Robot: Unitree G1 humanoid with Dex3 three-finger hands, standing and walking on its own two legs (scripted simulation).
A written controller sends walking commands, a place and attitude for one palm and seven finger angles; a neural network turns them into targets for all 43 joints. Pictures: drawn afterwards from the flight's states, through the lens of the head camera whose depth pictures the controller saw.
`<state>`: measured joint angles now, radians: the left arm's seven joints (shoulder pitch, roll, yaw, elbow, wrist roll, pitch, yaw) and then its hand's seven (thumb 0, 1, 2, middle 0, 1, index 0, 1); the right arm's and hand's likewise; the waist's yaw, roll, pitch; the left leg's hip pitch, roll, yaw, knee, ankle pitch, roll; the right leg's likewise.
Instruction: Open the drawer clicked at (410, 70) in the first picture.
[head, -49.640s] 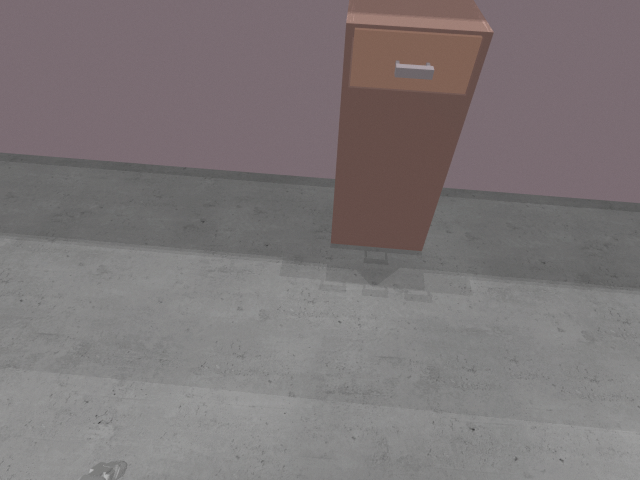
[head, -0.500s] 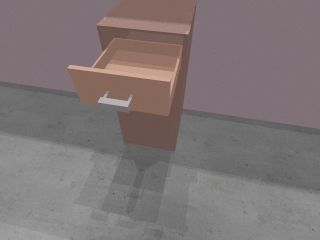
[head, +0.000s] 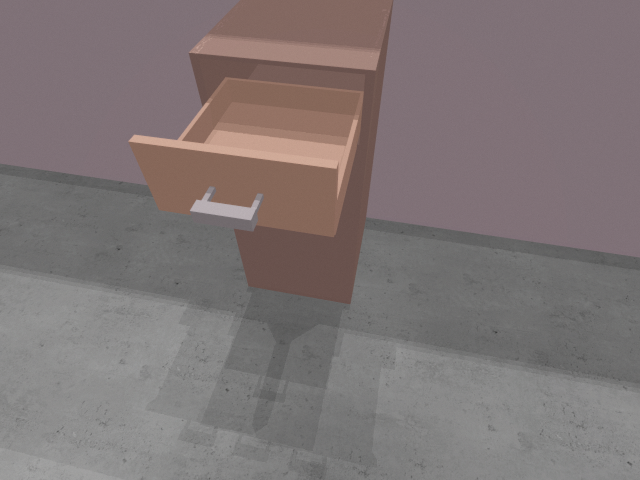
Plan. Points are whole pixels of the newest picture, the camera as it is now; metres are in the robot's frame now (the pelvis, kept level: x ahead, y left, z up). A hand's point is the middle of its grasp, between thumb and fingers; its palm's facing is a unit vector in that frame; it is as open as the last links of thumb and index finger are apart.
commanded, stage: stand and wait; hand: left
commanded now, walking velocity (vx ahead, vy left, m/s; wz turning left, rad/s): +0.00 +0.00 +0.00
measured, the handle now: (229, 205) +0.52 +0.18 +0.02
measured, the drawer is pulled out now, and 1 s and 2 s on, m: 0.30 0.30 0.30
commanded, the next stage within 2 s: none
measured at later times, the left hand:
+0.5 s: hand out of the picture +0.03 +0.18 -0.17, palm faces +0.04 -0.97 -0.23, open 7.4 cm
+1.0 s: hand out of the picture +0.06 +0.20 -0.16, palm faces +0.02 -0.96 -0.27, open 7.4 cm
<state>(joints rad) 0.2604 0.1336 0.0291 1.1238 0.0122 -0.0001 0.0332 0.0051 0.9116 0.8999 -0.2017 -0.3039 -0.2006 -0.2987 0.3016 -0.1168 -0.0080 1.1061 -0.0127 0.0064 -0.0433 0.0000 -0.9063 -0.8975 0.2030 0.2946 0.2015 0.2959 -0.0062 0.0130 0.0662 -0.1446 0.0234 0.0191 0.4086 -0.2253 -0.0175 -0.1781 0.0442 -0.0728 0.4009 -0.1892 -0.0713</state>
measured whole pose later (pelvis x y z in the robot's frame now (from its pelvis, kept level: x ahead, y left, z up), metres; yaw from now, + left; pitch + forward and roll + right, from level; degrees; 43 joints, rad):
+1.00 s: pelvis +0.02 -0.01 +0.00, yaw +0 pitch -2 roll +0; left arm 0.18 0.22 0.04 1.12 0.01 -0.01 0.02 0.00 0.91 0.90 -0.20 -0.30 -0.20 -0.30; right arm 0.22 -0.22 -0.02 1.12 -0.01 0.01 -0.03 0.00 -0.90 -0.90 0.20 0.29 0.20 0.30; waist -0.01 0.02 0.07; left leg -0.10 0.04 0.02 0.36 -0.22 -0.03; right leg -0.13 0.06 -0.07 0.34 -0.19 -0.08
